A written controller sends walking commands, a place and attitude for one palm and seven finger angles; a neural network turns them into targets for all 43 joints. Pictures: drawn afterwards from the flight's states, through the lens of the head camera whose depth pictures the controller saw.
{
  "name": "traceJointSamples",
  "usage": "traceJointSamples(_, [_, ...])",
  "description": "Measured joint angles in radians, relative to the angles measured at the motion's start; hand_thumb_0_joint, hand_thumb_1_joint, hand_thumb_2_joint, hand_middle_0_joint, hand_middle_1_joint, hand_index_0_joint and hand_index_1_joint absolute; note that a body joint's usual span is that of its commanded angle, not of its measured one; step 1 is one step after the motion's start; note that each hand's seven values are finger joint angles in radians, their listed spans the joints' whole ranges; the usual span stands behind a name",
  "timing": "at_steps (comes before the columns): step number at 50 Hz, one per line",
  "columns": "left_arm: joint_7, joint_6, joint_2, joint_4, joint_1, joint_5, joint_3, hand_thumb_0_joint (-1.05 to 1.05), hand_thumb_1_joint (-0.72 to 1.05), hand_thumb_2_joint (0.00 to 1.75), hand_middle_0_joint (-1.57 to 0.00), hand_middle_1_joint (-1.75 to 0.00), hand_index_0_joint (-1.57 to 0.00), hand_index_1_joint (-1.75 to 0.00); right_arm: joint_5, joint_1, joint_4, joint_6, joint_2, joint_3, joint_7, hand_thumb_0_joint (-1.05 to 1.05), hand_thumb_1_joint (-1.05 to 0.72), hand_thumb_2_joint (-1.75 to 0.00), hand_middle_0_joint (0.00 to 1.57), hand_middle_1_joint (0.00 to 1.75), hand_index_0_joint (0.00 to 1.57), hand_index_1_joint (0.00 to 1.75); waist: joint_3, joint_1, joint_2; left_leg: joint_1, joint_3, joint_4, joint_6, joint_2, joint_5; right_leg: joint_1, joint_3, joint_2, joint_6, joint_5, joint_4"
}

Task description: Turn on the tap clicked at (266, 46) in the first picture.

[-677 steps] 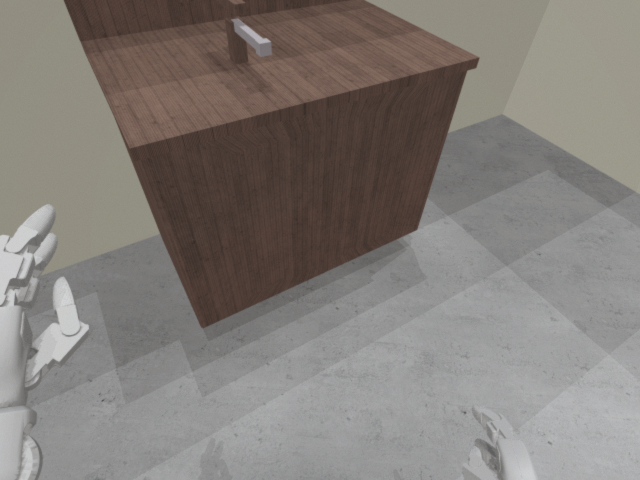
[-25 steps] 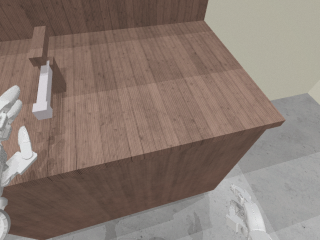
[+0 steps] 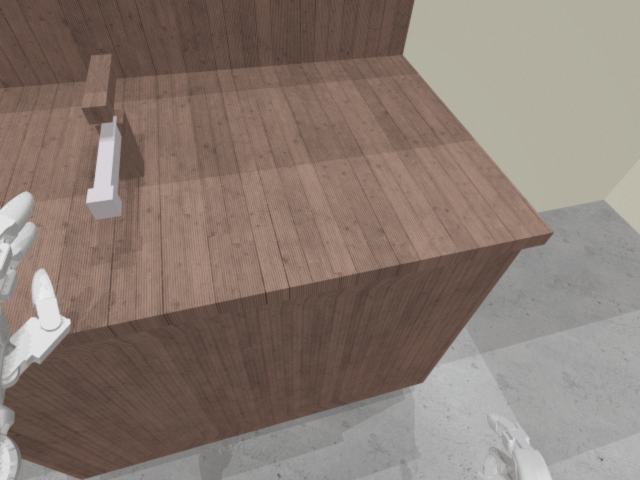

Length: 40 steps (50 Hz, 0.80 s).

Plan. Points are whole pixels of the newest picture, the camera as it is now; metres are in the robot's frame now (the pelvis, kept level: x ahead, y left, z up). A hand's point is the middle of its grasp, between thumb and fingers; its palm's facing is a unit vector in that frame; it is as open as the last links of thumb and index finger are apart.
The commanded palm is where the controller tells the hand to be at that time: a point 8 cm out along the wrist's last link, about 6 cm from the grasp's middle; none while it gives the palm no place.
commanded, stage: come to a stop and stand still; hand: left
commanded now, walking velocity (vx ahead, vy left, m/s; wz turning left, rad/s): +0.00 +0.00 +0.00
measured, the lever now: (104, 202) +0.38 +0.29 +0.13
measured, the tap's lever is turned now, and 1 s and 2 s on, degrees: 0 0 0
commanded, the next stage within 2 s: look again from close up in 0.62 s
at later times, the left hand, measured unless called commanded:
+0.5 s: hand out of the picture +0.26 +0.29 +0.22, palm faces +0.53 -0.74 -0.41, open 7.4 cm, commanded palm +0.15 +0.28 +0.18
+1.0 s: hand (5, 335) +0.19 +0.27 +0.18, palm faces +0.44 -0.83 -0.35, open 7.4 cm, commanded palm +0.13 +0.30 +0.18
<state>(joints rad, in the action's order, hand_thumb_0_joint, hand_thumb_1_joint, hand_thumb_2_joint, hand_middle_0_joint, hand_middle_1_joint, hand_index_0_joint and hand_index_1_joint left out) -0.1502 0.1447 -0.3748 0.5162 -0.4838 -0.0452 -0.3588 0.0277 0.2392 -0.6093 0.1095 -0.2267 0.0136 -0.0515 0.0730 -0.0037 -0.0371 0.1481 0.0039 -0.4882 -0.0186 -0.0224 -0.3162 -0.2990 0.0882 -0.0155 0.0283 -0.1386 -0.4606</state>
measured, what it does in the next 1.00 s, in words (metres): stands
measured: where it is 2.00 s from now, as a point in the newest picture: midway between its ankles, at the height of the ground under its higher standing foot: outside the picture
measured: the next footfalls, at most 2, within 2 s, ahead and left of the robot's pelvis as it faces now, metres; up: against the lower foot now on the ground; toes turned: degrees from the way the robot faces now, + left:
none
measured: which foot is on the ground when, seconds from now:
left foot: down 0.00-1.00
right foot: down 0.00-1.00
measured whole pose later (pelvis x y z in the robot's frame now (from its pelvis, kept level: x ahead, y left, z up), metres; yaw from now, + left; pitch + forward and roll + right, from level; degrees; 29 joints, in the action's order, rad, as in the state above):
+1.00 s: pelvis -0.02 +0.01 +0.00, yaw +2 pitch -1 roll +1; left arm -0.12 0.29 -0.39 0.47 -0.38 -0.09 -0.37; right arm 0.01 0.17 -0.58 0.17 -0.23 -0.01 0.03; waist 0.09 0.05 -0.03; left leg 0.21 -0.01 -0.53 -0.04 -0.07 -0.31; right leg -0.36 0.06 -0.04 0.00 -0.15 -0.52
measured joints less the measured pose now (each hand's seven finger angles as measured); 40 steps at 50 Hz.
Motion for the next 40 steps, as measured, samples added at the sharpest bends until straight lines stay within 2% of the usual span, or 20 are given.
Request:
traceJointSamples(8, [0.014,0.038,0.011,-0.015,0.032,0.008,0.006,0.01,0.88,0.89,-0.21,-0.30,-0.21,-0.30,0.003,-0.007,0.020,0.003,0.028,-0.015,0.024,0.01,-0.90,-0.90,0.20,0.30,0.20,0.30,-0.026,0.023,0.018,-0.017,0.000,-0.016,-0.013,-0.007,-0.010,0.027,0.000,-0.007,-0.012,0.001,0.004])
traceJointSamples(14, [0.019,0.022,0.044,-0.094,0.072,0.013,0.015,0.01,0.89,0.89,-0.21,-0.30,-0.21,-0.30,0.003,-0.003,0.024,-0.001,0.044,-0.033,0.031,0.01,-0.90,-0.90,0.20,0.30,0.20,0.30,-0.035,0.042,0.031,-0.027,-0.002,-0.007,-0.017,-0.006,-0.010,0.040,0.000,-0.005,-0.017,0.003,0.018])
traceJointSamples(18, [0.018,0.010,0.063,-0.098,0.096,0.015,0.032,0.01,0.89,0.89,-0.21,-0.30,-0.21,-0.30,-0.003,-0.007,0.021,0.000,0.047,-0.039,0.035,0.01,-0.90,-0.90,0.20,0.30,0.20,0.30,-0.017,0.044,0.024,-0.031,-0.006,0.000,-0.016,-0.004,-0.009,0.047,0.004,-0.003,-0.015,0.005,0.029])
traceJointSamples(19, [0.018,0.011,0.028,-0.097,0.134,0.018,0.049,0.01,0.89,0.89,-0.21,-0.30,-0.21,-0.30,0.014,0.014,0.058,-0.010,0.032,-0.068,0.010,0.01,-0.90,-0.90,0.20,0.30,0.20,0.30,-0.012,0.048,0.025,-0.011,-0.017,-0.015,-0.015,-0.003,-0.012,0.034,0.003,0.003,-0.026,-0.007,0.017])
traceJointSamples(20, [0.033,0.036,-0.024,-0.115,0.200,0.032,0.046,0.02,0.88,0.89,-0.21,-0.30,-0.21,-0.30,0.021,0.034,0.081,0.004,0.027,-0.082,0.002,0.01,-0.90,-0.90,0.20,0.30,0.20,0.30,-0.009,0.053,0.019,0.017,-0.032,-0.035,-0.013,-0.007,-0.016,0.008,0.001,0.005,-0.028,-0.030,-0.010])
traceJointSamples(22, [0.039,0.076,-0.107,-0.151,0.320,0.046,-0.016,0.02,0.88,0.89,-0.21,-0.30,-0.22,-0.30,-0.001,0.022,0.066,0.027,0.036,-0.099,0.022,0.01,-0.90,-0.90,0.20,0.30,0.20,0.30,0.007,0.053,-0.011,0.044,-0.040,-0.049,-0.006,-0.018,-0.017,-0.024,-0.005,0.000,-0.010,-0.020,-0.035])
traceJointSamples(24, [0.033,0.109,-0.157,-0.173,0.378,0.030,-0.098,0.02,0.88,0.89,-0.22,-0.30,-0.22,-0.30,-0.026,-0.009,0.045,0.029,0.037,-0.104,0.051,0.01,-0.90,-0.90,0.20,0.30,0.20,0.30,0.008,0.040,-0.016,0.069,-0.035,-0.062,0.001,-0.009,-0.022,-0.050,-0.010,0.010,0.002,-0.020,-0.043])
traceJointSamples(27, [0.028,0.141,-0.155,-0.131,0.318,-0.010,-0.157,0.02,0.89,0.89,-0.21,-0.30,-0.21,-0.30,-0.036,-0.025,0.052,0.038,0.022,-0.078,0.092,0.01,-0.90,-0.90,0.20,0.30,0.20,0.30,-0.008,0.005,0.008,0.101,-0.023,-0.082,0.002,0.004,-0.037,-0.077,-0.020,0.025,0.004,-0.023,-0.042])
traceJointSamples(29, [0.033,0.165,-0.116,-0.069,0.212,-0.027,-0.132,0.01,0.89,0.89,-0.20,-0.30,-0.21,-0.30,-0.030,-0.025,0.056,0.049,0.001,-0.052,0.112,0.01,-0.90,-0.90,0.20,0.30,0.20,0.30,-0.014,-0.010,0.028,0.106,-0.012,-0.090,-0.003,0.004,-0.047,-0.086,-0.031,0.027,-0.002,-0.027,-0.048])
traceJointSamples(32, [0.054,0.179,-0.063,-0.009,0.053,-0.029,-0.054,0.01,0.89,0.89,-0.20,-0.30,-0.21,-0.30,-0.026,-0.023,0.047,0.048,-0.021,-0.015,0.115,0.01,-0.90,-0.90,0.20,0.30,0.20,0.30,-0.013,-0.021,0.037,0.096,0.000,-0.080,-0.012,-0.005,-0.050,-0.087,-0.044,0.018,-0.012,-0.037,-0.060])
traceJointSamples(36, [0.063,0.174,-0.073,-0.039,-0.027,-0.032,-0.030,0.01,0.88,0.89,-0.21,-0.30,-0.22,-0.30,-0.026,-0.013,0.030,0.029,-0.033,0.002,0.085,0.01,-0.90,-0.90,0.20,0.30,0.20,0.30,0.000,-0.007,0.014,0.084,-0.004,-0.059,-0.016,-0.021,-0.036,-0.084,-0.044,0.002,-0.018,-0.042,-0.066])
traceJointSamples(40, [0.047,0.143,-0.089,-0.098,0.029,-0.044,-0.060,0.01,0.88,0.89,-0.22,-0.30,-0.22,-0.30,-0.024,-0.003,0.024,0.032,-0.046,-0.001,0.069,0.01,-0.90,-0.90,0.20,0.30,0.19,0.30,0.024,0.023,0.003,0.087,-0.021,-0.061,-0.016,-0.032,-0.023,-0.079,-0.027,-0.012,-0.019,-0.036,-0.066])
